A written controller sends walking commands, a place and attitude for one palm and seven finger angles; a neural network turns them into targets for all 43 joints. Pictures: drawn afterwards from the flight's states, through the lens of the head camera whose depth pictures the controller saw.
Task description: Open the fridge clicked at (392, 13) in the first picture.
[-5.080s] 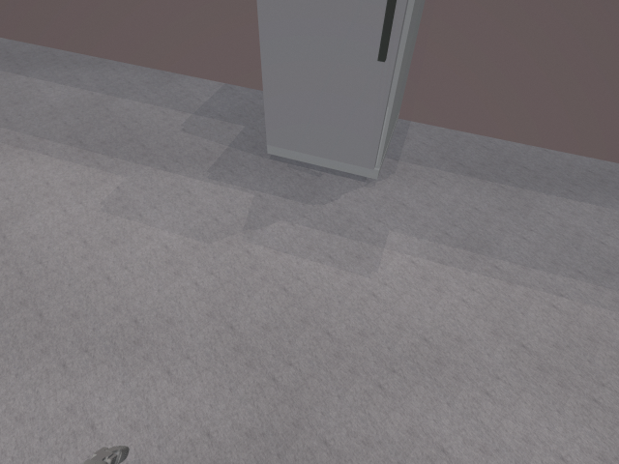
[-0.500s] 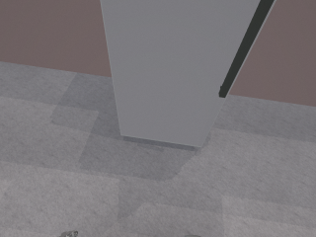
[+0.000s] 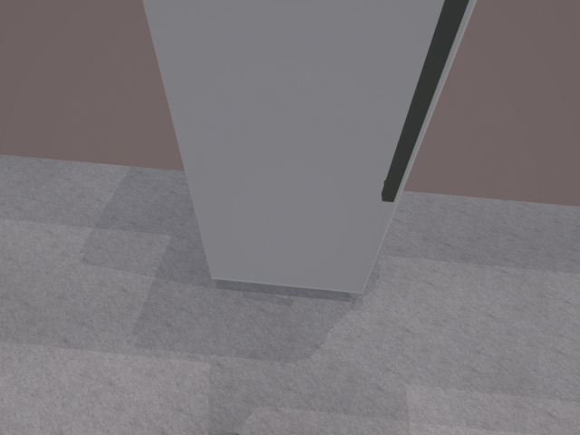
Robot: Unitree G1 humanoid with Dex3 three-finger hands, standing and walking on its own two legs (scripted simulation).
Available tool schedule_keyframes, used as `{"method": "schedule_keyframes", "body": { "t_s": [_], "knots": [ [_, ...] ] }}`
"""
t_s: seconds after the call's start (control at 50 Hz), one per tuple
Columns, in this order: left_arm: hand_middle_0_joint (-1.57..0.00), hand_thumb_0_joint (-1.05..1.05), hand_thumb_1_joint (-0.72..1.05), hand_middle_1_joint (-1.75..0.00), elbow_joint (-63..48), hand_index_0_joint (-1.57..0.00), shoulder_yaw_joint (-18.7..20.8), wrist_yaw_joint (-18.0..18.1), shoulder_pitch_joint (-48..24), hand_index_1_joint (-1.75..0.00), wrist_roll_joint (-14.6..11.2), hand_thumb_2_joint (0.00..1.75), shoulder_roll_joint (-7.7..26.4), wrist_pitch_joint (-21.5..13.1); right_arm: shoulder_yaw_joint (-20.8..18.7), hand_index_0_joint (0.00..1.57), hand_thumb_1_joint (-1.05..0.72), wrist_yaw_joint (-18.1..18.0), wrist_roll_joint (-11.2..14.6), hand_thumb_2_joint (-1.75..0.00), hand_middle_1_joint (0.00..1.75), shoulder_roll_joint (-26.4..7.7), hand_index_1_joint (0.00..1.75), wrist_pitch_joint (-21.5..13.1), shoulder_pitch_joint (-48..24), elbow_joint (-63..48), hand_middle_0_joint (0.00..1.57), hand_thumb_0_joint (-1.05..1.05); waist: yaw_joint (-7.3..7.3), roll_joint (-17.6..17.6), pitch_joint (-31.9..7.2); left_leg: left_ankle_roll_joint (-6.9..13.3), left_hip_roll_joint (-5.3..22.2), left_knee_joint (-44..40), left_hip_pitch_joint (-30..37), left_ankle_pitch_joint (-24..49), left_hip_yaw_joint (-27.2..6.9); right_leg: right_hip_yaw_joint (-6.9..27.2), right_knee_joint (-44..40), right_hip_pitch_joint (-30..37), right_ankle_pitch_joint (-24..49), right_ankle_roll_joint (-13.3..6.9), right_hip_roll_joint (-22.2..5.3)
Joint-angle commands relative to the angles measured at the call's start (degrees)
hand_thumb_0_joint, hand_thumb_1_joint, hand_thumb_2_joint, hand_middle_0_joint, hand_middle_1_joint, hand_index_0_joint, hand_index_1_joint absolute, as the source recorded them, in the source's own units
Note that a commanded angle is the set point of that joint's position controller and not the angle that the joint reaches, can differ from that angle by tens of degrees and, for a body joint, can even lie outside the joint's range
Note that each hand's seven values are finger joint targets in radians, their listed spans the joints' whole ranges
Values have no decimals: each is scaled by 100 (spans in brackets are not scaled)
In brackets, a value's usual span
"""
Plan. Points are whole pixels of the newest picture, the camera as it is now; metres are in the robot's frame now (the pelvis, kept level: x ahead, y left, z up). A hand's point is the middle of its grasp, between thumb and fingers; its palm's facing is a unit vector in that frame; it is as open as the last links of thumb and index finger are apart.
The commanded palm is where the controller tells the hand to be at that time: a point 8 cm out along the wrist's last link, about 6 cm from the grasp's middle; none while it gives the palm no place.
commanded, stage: take the last steps up to it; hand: right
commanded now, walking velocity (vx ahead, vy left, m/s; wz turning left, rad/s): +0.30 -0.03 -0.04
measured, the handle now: (417, 102) +0.70 -0.20 +0.11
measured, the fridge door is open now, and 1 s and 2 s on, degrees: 0 0 0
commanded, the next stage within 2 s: come to a stop and stand still in 0.52 s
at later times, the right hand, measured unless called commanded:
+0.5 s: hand out of the picture +0.07 -0.17 -0.18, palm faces +0.15 +0.98 -0.14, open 7.3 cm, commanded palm none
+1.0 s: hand (434, 365) +0.29 -0.25 -0.17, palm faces +0.05 +0.98 -0.21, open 7.3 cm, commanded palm none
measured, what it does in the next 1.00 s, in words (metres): walks ahead: left foot, then right foot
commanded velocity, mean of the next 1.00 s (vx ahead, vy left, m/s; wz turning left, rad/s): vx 0.05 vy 0.02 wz -0.01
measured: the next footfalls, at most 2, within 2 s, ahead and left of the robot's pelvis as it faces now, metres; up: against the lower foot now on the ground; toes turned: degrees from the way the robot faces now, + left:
left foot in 0.06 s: +0.10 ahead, +0.12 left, +0.00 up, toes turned +6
right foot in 0.52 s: +0.29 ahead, -0.13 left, +0.00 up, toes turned -10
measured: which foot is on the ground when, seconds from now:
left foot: up 0.00-0.04, down 0.06-0.54, up 0.56-1.00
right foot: down 0.00-0.06, up 0.08-0.50, down 0.52-1.00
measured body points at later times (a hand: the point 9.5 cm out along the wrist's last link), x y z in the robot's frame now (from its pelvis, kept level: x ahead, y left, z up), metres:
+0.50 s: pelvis +0.15 -0.02 -0.01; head +0.18 -0.04 +0.44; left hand +0.25 +0.21 -0.15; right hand +0.07 -0.22 -0.17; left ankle +0.06 +0.12 -0.74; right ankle +0.24 -0.13 -0.73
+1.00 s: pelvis +0.22 -0.05 +0.00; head +0.25 -0.07 +0.45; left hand +0.25 +0.18 -0.14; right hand +0.29 -0.30 -0.16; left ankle +0.21 +0.09 -0.68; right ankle +0.25 -0.13 -0.74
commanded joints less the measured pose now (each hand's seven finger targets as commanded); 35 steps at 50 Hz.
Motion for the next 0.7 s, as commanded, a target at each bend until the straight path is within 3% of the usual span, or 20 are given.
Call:
{"method": "schedule_keyframes", "body": {
  "t_s": [0.0, 0.02, 0.04, 0.06, 0.08, 0.1, 0.12, 0.16, 0.22, 0.4, 0.44, 0.46, 0.48, 0.5, 0.52, 0.54, 0.58, 0.6, 0.64, 0.68],
  "knots": [
    [-20, 0, 90, -30, -159, -20, 128, 48, 31, -30, 8, 90, 712, -106, -125, 20, -90, -12, 13, -90, 30, -401, 30, -262, 384, -187, 20, 0, -320, -219, 255, 134, -256, -1369, 1422, 531, 165, 907, 245, -1181, 433, -578, -1241],
    [-20, 0, 90, -30, -171, -20, 88, 26, 96, -30, -40, 90, 489, -149, -202, 20, -90, -52, -21, -90, 30, -709, 30, -340, 1000, 6, 20, 0, -569, 450, -82, 346, 367, -1804, 2585, 156, -627, 480, 1401, -1931, 174, -332, -835],
    [-20, 0, 90, -30, -327, -20, 41, -25, 148, -30, -64, 90, 190, -200, -320, 20, -90, -102, -23, -90, 30, -1239, 30, -392, 1638, 183, 20, 0, -723, 1776, -361, 951, 1784, -2508, 3452, -27, -2602, -194, 2979, -3126, -1046, -43, -155],
    [-20, 0, 90, -30, -444, -20, 100, -44, -112, -30, -13, 90, 561, -139, -344, 20, -90, -128, 85, -90, 30, -1382, 30, -393, 1882, 224, 20, 0, -829, 1663, -401, 1240, 2142, -3084, 2895, -928, -3358, 201, 3965, -3290, -1640, -54, -324],
    [-20, 0, 90, -30, -462, -20, 163, -76, -446, -30, -1, 90, 516, -112, -315, 20, -90, -149, 78, -90, 30, -1171, 30, -374, 1438, 167, 20, 0, -703, 1158, 116, 1329, 2065, -3327, 2233, -1713, -3282, 401, 4533, -3551, -1157, -58, -541],
    [-20, 0, 90, -30, -427, -20, 177, -103, -497, -30, 10, 90, 457, -95, -259, 20, -90, -184, 73, -90, 30, -902, 30, -366, 1063, 79, 20, 0, -508, 631, 411, 1255, 1932, -3311, 1898, -1609, -2758, 442, 4663, -3631, -670, -41, -753],
    [-20, 0, 90, -30, -362, -20, 161, -135, -409, -30, 32, 90, 333, -66, -190, 20, -90, -200, 55, -90, 30, -666, 30, -394, 786, -15, 20, 0, -328, 339, 503, 1082, 1649, -3254, 1511, -894, -2058, 421, 4545, -3441, -254, 31, -876],
    [-20, 0, 90, -30, -231, -20, 130, -159, -126, -30, 61, 90, 87, 8, -115, 20, -90, -195, 46, -90, 30, -344, 30, -479, 742, 12, 20, 0, -134, 505, 407, 887, 1212, -3166, 1304, 559, -1090, 228, 4261, -3108, 213, 170, -888],
    [-20, 0, 90, -30, -246, -20, 135, -195, -143, -30, 41, 90, 3, 73, -78, 20, -90, -190, 45, -90, 30, -398, 30, -534, 815, 99, 20, 0, -33, 711, 399, 882, 1035, -3119, 1281, 1649, -520, 6, 3765, -3071, 478, 324, -892],
    [-20, 0, 90, -30, -673, -20, 96, -297, -1263, -30, -8, 90, 48, -17, -111, 20, -90, -228, -1, -90, 30, -646, 30, -490, 1106, 408, 20, 0, -243, 897, 525, 862, 1127, -2738, 1605, 2311, -311, -323, 1948, -2526, 566, 239, -706],
    [-20, 0, 90, -30, -646, -20, 94, -261, -1080, -30, -12, 90, 150, -56, -143, 20, -90, -246, 10, -90, 30, -684, 30, -432, 1023, 411, 20, 0, -111, 808, 449, 776, 1070, -2353, 1487, 2300, -232, -329, 1468, -1838, 548, 152, -609],
    [-20, 0, 90, -30, -507, -20, 109, -215, -625, -30, 12, 90, 257, -90, -148, 20, -90, -248, 28, -90, 30, -655, 30, -403, 964, 413, 20, 0, 112, 558, 240, 671, 882, -1745, 1341, 2464, -48, -415, 1008, -1101, 795, 119, -474],
    [-20, 0, 90, -30, -310, -20, 164, -157, 52, -30, 50, 90, 553, -142, -119, 20, -90, -244, 48, -90, 30, -529, 30, -378, 1049, 399, 20, 0, 343, -41, -233, 538, 602, -609, 1096, 2262, 118, -226, 633, -51, 1196, 62, -631],
    [-20, 0, 90, -30, -233, -20, 299, -85, 570, -30, 108, 90, 1185, -167, -80, 20, -90, -216, 101, -90, 30, -236, 30, -333, 1352, 337, 20, 0, 409, -1501, -789, 268, -115, 862, -37, 0, 528, 1317, 547, 1032, 2061, -379, -1954],
    [-20, 0, 90, -30, -217, -20, 308, -43, 859, -30, 41, 90, 1420, -83, -57, 20, -90, -222, 82, -90, 30, -132, 30, -337, 1277, 187, 20, 0, 438, -1915, -942, 249, -453, 2135, -500, -1878, 306, 2206, -106, 948, 2210, -844, -2678],
    [-20, 0, 90, -30, -238, -20, 269, 24, 570, -30, 18, 90, 1268, -76, -51, 20, -90, -264, 64, -90, 30, -168, 30, -277, 1041, 185, 20, 0, 430, -1756, -919, 310, -276, 2761, -760, -1681, -186, 2244, -443, 587, 1432, -824, -2667],
    [-20, 0, 90, -30, -465, -20, 135, 39, -226, -30, 12, 90, 724, -101, -102, 20, -90, -171, 34, -90, 30, -197, 30, -264, 644, 232, 20, 0, 159, -778, -21, 295, 104, 2966, -868, -722, -319, 1603, -706, -600, 855, -754, -2254],
    [-20, 0, 90, -30, -508, -20, 73, 51, -435, -30, -1, 90, 512, -156, -87, 20, -90, -136, 15, -90, 30, -136, 30, -242, 702, 303, 20, 0, -9, -457, 100, 231, 196, 2730, -657, -428, -309, 1216, -789, -949, 1216, -628, -2036],
    [-20, 0, 90, -30, -501, -20, -4, 98, -643, -30, -39, 90, 351, -214, -26, 20, -90, -191, 52, -90, 30, 69, 30, -108, 1040, 467, 20, 0, -225, -365, -61, 56, 186, 2149, -106, 9, -451, 604, -813, -1180, 2524, -410, -1824],
    [-20, 0, 90, -30, -490, -20, -1, 157, -692, -30, -45, 90, 287, -194, -19, 20, -90, -269, 68, -90, 30, 61, 30, 25, 1203, 506, 20, 0, -283, -267, -287, -66, 88, 1705, 133, 90, -483, 403, -662, -1011, 3563, -379, -1867]
  ]
}}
